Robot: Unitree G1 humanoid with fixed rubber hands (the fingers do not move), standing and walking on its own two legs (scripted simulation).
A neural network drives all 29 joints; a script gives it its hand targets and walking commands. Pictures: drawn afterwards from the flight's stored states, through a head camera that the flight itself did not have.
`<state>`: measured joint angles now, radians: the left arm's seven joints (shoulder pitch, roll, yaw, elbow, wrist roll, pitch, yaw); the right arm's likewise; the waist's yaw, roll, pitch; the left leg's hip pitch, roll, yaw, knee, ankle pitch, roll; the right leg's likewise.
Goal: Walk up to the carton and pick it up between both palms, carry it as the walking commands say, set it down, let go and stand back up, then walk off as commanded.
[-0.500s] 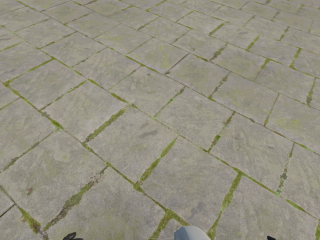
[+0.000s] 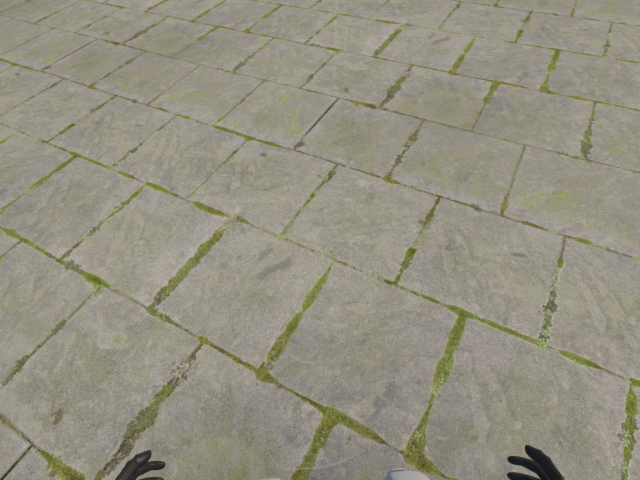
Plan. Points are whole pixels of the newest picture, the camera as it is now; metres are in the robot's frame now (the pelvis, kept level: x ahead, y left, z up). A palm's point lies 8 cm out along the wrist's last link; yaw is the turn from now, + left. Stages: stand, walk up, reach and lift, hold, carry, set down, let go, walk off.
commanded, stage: stand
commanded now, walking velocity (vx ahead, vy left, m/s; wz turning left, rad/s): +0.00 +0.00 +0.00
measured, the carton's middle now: out of the picture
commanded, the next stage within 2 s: walk off in 0.68 s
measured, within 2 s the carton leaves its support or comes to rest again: neither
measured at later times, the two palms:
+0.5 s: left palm out of the picture +0.09 +0.32 -0.11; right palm out of the picture +0.02 -0.19 -0.11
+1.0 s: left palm out of the picture +0.07 +0.35 -0.11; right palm out of the picture -0.01 -0.16 -0.12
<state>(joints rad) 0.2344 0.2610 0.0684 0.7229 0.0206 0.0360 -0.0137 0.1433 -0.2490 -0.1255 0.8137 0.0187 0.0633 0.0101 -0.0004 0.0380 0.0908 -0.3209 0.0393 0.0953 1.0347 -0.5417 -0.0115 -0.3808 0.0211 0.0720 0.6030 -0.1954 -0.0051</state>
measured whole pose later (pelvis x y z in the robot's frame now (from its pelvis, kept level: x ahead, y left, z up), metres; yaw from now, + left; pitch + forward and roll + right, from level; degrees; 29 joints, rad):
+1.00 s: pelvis -0.06 +0.10 -0.01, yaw -6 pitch -4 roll -1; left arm 0.23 0.25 0.07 0.74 0.02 0.04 0.00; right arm 0.22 -0.19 -0.13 0.85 0.02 0.04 -0.03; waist -0.01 0.02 0.06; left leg -0.27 -0.01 0.24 0.64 -0.33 0.15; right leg -0.25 0.04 0.05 0.77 -0.41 0.01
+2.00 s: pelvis +0.00 +0.21 +0.00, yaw -31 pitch +0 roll -4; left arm 0.20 0.26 0.07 0.74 0.02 0.06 0.01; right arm 0.14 -0.23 -0.13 0.76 0.02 0.05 -0.02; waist 0.01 -0.04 0.14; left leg -0.29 0.02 0.13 0.66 -0.39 0.10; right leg -0.44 0.05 0.12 1.28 -0.47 0.07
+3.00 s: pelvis +0.01 +0.34 -0.01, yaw -63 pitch +0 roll +0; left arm 0.23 0.26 0.07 0.74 0.02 0.05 0.00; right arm 0.11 -0.22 -0.13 0.68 0.02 0.06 0.00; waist 0.01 0.00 0.09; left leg -0.30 0.02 0.03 0.65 -0.42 -0.04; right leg -0.44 0.03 0.14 0.64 -0.23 0.04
